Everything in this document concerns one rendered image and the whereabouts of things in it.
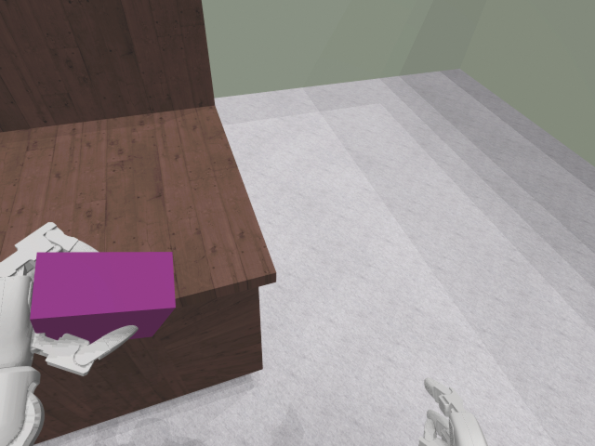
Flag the table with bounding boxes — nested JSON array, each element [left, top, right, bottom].
[[0, 0, 276, 444]]

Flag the left robot hand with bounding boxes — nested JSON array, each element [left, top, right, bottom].
[[0, 222, 139, 376]]

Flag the robot left forearm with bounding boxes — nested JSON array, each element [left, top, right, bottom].
[[0, 366, 45, 446]]

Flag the right robot hand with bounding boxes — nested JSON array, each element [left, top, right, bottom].
[[419, 378, 488, 446]]

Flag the sponge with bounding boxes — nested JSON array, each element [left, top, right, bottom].
[[30, 252, 176, 344]]

